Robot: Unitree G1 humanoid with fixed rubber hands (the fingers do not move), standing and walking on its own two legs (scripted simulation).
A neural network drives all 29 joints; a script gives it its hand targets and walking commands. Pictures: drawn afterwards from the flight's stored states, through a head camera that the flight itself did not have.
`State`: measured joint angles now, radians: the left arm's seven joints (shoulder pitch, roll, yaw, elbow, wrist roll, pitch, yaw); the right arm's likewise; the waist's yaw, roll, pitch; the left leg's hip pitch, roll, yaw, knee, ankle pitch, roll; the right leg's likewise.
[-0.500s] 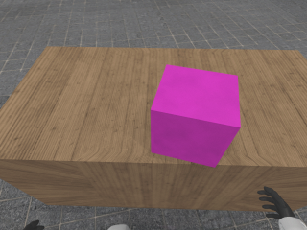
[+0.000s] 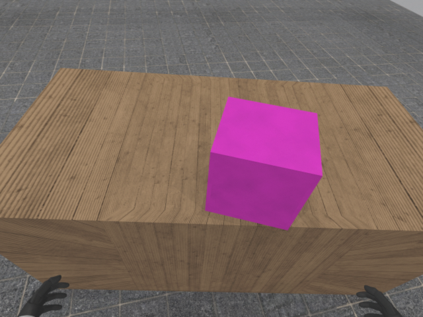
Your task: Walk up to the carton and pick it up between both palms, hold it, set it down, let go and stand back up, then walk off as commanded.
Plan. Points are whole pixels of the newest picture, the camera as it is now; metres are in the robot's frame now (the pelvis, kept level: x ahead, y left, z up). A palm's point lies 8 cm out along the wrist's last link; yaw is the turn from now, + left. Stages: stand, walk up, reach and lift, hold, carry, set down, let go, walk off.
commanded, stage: walk up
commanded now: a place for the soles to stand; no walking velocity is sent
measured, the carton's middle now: (258, 164) +0.46 -0.13 -0.01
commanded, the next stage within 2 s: none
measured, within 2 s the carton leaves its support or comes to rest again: neither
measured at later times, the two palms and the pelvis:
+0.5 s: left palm out of the picture +0.12 +0.31 -0.08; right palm out of the picture +0.10 -0.34 -0.08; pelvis +0.01 -0.01 +0.01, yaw +0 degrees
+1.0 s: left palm out of the picture +0.13 +0.31 -0.08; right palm out of the picture +0.10 -0.35 -0.08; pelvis +0.01 -0.01 +0.01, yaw -1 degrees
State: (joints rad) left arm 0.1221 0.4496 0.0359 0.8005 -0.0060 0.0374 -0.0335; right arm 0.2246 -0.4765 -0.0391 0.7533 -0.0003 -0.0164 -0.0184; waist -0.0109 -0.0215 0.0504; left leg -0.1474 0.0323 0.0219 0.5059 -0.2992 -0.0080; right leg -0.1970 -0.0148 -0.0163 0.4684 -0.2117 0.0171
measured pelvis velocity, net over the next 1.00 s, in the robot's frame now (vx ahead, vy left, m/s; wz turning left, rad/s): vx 0.01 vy -0.01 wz -0.02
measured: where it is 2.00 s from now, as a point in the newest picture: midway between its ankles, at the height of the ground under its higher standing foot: outside the picture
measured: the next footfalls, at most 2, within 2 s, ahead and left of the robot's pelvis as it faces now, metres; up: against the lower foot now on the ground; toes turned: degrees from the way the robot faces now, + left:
right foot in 1.44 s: +0.14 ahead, -0.25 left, +0.00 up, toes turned +3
left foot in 1.76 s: +0.12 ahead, -0.02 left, +0.00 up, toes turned +7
